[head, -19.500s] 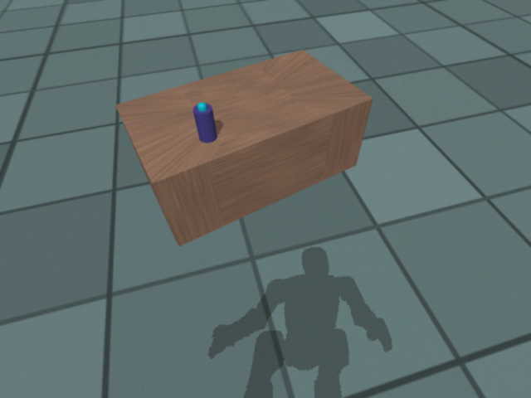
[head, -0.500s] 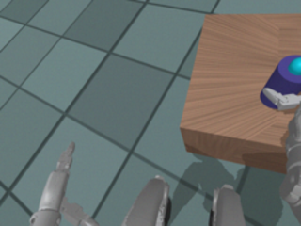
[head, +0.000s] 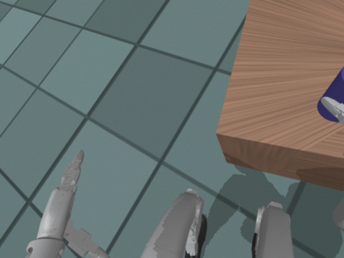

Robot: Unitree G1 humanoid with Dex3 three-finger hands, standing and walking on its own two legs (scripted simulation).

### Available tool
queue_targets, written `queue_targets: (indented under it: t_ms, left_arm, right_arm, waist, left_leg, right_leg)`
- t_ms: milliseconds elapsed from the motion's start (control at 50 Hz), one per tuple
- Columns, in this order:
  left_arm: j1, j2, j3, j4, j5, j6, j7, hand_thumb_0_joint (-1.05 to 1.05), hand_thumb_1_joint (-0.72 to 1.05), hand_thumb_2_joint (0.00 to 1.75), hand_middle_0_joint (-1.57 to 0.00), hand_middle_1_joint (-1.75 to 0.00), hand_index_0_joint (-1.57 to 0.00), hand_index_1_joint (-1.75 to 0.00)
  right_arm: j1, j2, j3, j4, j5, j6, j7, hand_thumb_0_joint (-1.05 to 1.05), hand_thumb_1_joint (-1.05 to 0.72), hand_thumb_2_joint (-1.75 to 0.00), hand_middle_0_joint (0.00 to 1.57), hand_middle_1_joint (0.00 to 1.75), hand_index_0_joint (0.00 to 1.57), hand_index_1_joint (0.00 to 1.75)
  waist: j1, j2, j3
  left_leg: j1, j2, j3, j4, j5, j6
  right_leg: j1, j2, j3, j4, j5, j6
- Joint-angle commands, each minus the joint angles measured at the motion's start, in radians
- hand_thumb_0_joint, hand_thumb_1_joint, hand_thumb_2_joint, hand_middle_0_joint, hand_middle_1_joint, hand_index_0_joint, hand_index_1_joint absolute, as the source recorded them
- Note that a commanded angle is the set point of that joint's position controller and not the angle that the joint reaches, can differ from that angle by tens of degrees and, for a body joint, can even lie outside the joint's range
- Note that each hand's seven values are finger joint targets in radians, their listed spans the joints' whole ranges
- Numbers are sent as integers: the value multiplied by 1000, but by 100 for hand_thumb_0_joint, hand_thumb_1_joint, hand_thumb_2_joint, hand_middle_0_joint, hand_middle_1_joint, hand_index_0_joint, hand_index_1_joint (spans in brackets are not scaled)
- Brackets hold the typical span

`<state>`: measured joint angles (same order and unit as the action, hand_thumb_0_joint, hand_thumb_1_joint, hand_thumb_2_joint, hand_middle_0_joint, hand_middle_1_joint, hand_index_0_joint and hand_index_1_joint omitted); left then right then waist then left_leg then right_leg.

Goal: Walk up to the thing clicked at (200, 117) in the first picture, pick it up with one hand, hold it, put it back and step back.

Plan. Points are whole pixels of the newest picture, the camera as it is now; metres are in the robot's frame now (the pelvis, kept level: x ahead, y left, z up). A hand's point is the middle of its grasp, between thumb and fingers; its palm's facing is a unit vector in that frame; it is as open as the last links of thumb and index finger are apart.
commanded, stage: lower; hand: right
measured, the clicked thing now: out of the picture +0.50 -0.24 -0.04
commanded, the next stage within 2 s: loosen in 0.92 s
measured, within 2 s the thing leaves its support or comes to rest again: rests again in 0.82 s
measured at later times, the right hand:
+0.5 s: hand out of the picture +0.51 -0.25 -0.08, palm faces +0.33 +0.94 -0.01, open 10.5 cm
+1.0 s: hand (342, 99) +0.51 -0.25 -0.10, palm faces +0.31 +0.95 +0.00, open 10.4 cm
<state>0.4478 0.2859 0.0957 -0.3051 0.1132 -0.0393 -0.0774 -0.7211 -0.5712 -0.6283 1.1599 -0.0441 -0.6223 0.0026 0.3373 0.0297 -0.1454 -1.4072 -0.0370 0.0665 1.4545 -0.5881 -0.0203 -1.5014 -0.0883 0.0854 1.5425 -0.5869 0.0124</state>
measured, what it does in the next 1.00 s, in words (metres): stands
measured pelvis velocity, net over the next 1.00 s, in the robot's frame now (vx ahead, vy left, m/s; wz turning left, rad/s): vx -0.02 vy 0.00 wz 0.03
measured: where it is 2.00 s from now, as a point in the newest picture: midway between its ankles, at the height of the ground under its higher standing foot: (225, 257)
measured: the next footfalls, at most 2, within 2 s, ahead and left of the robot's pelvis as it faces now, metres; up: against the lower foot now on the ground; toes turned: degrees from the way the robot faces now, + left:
none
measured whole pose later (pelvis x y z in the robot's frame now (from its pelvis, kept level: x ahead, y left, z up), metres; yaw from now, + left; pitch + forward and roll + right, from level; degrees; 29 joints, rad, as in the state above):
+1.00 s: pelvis -0.02 +0.00 -0.05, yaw +2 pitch +33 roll +8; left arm 0.49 0.36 0.18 -0.52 0.09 -0.10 -0.09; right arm -0.74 -0.68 -0.69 1.14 -0.06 -0.61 0.03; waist 0.41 0.05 -0.13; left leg -1.58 -0.05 0.08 1.62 -0.61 -0.02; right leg -1.68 -0.09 0.11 1.71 -0.61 0.01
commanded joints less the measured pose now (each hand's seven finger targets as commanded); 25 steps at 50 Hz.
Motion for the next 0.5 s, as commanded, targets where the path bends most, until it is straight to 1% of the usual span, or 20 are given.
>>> queue_targets:
  t_ms: [0,20,40,60,100,120,140,160,200,220,240,260,280,320,340,360,380,420,460,480]
  left_arm:
    - [49,204,160,-198,-7,-49,25,0,-56,7,-4,-5,-4,-5]
    - [52,193,152,-181,-5,-46,23,0,-56,7,-4,-5,-4,-6]
    - [53,183,141,-177,-6,-48,21,0,-56,8,-4,-5,-3,-6]
    - [59,183,146,-181,-9,-49,23,0,-56,7,-4,-5,-4,-6]
    - [31,208,164,-241,-13,-53,24,0,-56,8,-4,-5,-4,-6]
    - [47,210,165,-240,-13,-48,23,0,-56,7,-5,-5,-4,-6]
    - [59,209,164,-244,-13,-49,22,0,-56,7,-4,-5,-4,-6]
    - [68,200,161,-224,-13,-48,21,0,-56,7,-5,-5,-4,-6]
    - [77,205,177,-202,-14,-50,21,0,-56,7,-5,-5,-4,-6]
    - [76,211,179,-233,-16,-54,19,0,-56,7,-5,-5,-4,-6]
    - [61,223,188,-266,-17,-57,20,0,-57,8,-5,-5,-4,-6]
    - [73,232,198,-273,-20,-59,19,0,-56,7,-5,-5,-4,-6]
    - [83,214,172,-283,-17,-58,15,0,-57,7,-5,-5,-4,-6]
    - [97,208,176,-278,-20,-61,15,0,-57,8,-4,-4,-3,-6]
    - [93,195,165,-260,-20,-62,14,0,-57,8,-4,-4,-3,-6]
    - [93,189,161,-259,-18,-64,14,0,-57,8,-4,-4,-3,-6]
    - [91,206,177,-267,-20,-67,16,0,-57,8,-4,-4,-3,-6]
    - [71,235,197,-307,-22,-71,18,0,-57,8,-5,-5,-3,-6]
    - [77,239,206,-318,-24,-70,18,0,-57,8,-5,-5,-3,-6]
    - [83,239,212,-316,-25,-71,18,0,-57,8,-5,-4,-3,-6]
  right_arm:
    - [-354,-260,-10,-249,-5,-82,-4,0,-1,-131,122,143,128,143]
    - [-350,-239,1,-205,-7,-78,-4,0,-3,-132,123,144,129,144]
    - [-357,-239,2,-219,-1,-78,-2,0,-1,-132,123,144,130,144]
    - [-366,-240,0,-212,-1,-78,-1,0,-3,-133,125,146,131,146]
    - [-340,-264,-17,-202,-3,-74,-6,0,-3,-131,123,144,129,144]
    - [-330,-242,-6,-186,-7,-70,-5,0,-4,-132,123,144,129,144]
    - [-330,-261,-13,-183,-10,-69,-7,0,-3,-133,124,145,130,145]
    - [-324,-254,-11,-165,-11,-69,-5,0,-6,-133,124,145,130,145]
    - [-327,-251,-15,-169,-4,-70,-1,0,-6,-132,124,144,130,144]
    - [-335,-256,-19,-177,-3,-69,1,0,-5,-131,123,143,129,143]
    - [-321,-267,-30,-187,-1,-69,-1,0,-6,-131,123,143,129,143]
    - [-328,-260,-24,-177,0,-69,2,0,-5,-132,124,144,130,144]
    - [-315,-253,-24,-158,-2,-69,2,0,-7,-131,123,143,129,143]
    - [-338,-284,-39,-177,0,-75,5,0,-7,-131,124,144,130,144]
    - [-346,-290,-40,-180,0,-75,7,0,-9,-131,124,143,130,143]
    - [-350,-303,-44,-199,0,-77,8,0,-10,-130,124,142,130,142]
    - [-360,-299,-41,-196,3,-78,12,0,-10,-131,125,144,131,144]
    - [-330,-322,-55,-207,-2,-75,14,0,-8,-129,122,140,127,140]
    - [-321,-300,-41,-192,-8,-71,18,0,-10,-128,121,139,127,139]
    - [-336,-317,-48,-193,-10,-68,19,0,-10,-128,122,140,128,140]
  waist:
    - [-9,-388,-616]
    - [-7,-395,-580]
    - [-14,-407,-563]
    - [-3,-396,-556]
    - [-10,-388,-570]
    - [12,-367,-547]
    - [-5,-372,-547]
    - [5,-369,-523]
    - [13,-387,-519]
    - [13,-384,-544]
    - [15,-376,-557]
    - [31,-379,-561]
    - [25,-362,-541]
    - [25,-370,-553]
    - [15,-368,-549]
    - [13,-377,-554]
    - [31,-379,-557]
    - [27,-380,-579]
    - [34,-403,-565]
    - [35,-405,-568]
  left_leg:
    - [175,-32,10,-121,321,45]
    - [157,-31,9,-119,299,47]
    - [156,-31,5,-122,288,47]
    - [154,-31,8,-121,280,47]
    - [159,-31,10,-115,263,49]
    - [146,-33,15,-115,250,48]
    - [152,-33,11,-118,242,48]
    - [132,-34,13,-111,233,48]
    - [112,-34,16,-94,251,49]
    - [108,-34,18,-89,243,51]
    - [112,-36,20,-83,261,49]
    - [108,-35,21,-84,257,50]
    - [114,-36,22,-85,255,49]
    - [136,-35,11,-86,283,45]
    - [130,-35,7,-81,277,44]
    - [136,-35,0,-82,287,41]
    - [138,-33,-3,-79,286,41]
    - [133,-33,4,-64,288,43]
    - [89,-35,11,-57,260,49]
    - [94,-35,8,-66,259,46]
  right_leg:
    - [603,19,21,-158,416,-6]
    - [574,23,15,-158,385,-4]
    - [552,22,13,-161,356,-6]
    - [544,23,16,-162,339,-5]
    - [533,23,19,-166,318,-5]
    - [522,23,21,-167,298,-5]
    - [512,24,18,-167,281,-7]
    - [497,24,17,-160,271,-6]
    - [502,21,19,-148,306,-6]
    - [513,23,24,-147,304,-5]
    - [525,19,27,-140,336,-6]
    - [532,20,29,-140,333,-5]
    - [507,21,28,-138,326,-7]
    - [485,22,20,-117,330,-13]
    - [461,24,15,-107,314,-15]
    - [452,23,11,-97,313,-18]
    - [448,24,10,-93,305,-16]
    - [463,23,13,-91,320,-12]
    - [490,19,19,-100,327,-8]
    - [488,19,18,-93,314,-11]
